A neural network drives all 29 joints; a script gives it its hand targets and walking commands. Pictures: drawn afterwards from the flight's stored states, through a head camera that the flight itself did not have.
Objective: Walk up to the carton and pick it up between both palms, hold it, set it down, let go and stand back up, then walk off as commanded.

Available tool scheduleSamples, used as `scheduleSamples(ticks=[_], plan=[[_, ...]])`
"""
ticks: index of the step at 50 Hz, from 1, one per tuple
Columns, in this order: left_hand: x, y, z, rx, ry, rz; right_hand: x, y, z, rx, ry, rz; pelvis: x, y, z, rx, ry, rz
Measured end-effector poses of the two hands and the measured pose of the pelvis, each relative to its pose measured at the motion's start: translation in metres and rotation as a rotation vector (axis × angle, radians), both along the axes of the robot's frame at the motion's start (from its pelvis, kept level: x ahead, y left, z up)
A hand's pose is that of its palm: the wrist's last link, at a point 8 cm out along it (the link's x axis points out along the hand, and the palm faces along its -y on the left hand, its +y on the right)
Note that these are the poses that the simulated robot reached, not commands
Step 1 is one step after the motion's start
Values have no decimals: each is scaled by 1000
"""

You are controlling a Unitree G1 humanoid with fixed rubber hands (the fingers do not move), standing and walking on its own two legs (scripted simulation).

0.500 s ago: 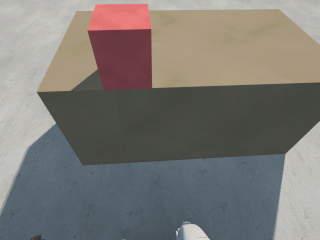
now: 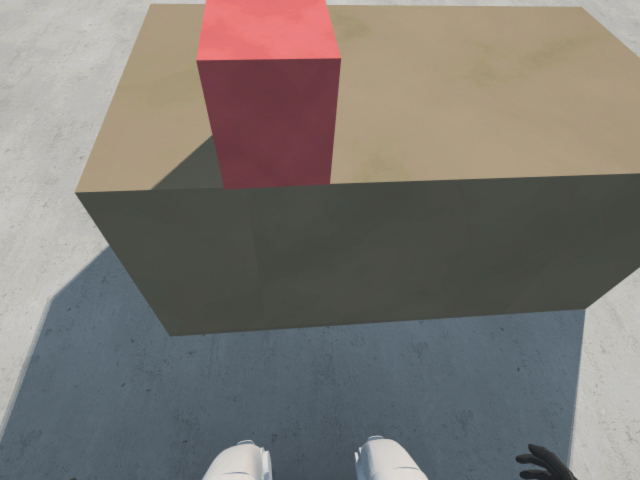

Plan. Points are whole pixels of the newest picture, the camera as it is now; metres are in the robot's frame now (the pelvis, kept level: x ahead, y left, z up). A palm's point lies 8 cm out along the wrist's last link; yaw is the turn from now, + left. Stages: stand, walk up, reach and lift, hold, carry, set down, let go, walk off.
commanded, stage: walk up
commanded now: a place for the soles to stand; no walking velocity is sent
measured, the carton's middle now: (272, 96) +0.71 +0.07 +0.06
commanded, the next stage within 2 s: none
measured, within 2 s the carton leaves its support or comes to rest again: neither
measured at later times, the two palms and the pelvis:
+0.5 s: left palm out of the picture +0.10 +0.31 -0.08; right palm out of the picture +0.11 -0.32 -0.09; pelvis +0.01 -0.01 +0.00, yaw -2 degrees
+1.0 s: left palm out of the picture +0.09 +0.32 -0.08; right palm (570, 443) +0.17 -0.33 -0.08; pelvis +0.06 +0.00 +0.00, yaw -2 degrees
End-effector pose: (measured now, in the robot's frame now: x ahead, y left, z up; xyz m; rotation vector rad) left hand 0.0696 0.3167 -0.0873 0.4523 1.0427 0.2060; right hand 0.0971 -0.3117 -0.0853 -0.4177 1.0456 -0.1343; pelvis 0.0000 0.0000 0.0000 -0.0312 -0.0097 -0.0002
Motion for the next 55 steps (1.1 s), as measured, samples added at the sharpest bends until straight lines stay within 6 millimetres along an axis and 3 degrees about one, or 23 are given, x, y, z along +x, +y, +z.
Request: scheduleSamples(ticks=[7, 16, 25, 30, 35, 42, 45, 49, 52, 55], plan=[[14, -5, -1, 14, 5, -15, 5, -5, -10, 12, 17, -28, 10, -5, -5, 10, 2, -17], [30, 8, 0, 13, -19, -17, 21, 8, -1, -1, -26, -6, 14, 9, -2, -3, 11, -16], [35, -8, 3, 20, -22, -36, 16, -9, -9, 11, -17, -34, 14, -7, -4, 12, 6, -31], [30, -3, 8, 35, -20, -22, 22, -8, -8, 8, -20, -22, 16, -4, -3, 17, 10, -22], [38, -1, 7, 28, -29, -30, 25, -5, -4, 6, -41, -13, 17, -1, -2, 11, 13, -26], [44, -18, 9, 4, -25, -56, 25, -21, -4, 27, -38, -26, 27, -16, -1, 16, 22, -43], [29, -18, 9, 8, 8, -38, 39, -25, -3, 23, -43, -23, 36, -18, -2, 24, 13, -38], [16, -3, 12, 36, 57, -7, 67, -22, 0, 11, -75, 8, 51, -7, -2, 17, -1, -30], [23, 13, 10, 39, 61, 4, 86, -12, 2, 3, -89, 26, 65, 7, -5, 4, -11, -24], [43, 31, 2, 26, 40, 8, 102, 6, 2, -10, -97, 43, 79, 26, -10, -8, -1, -12]])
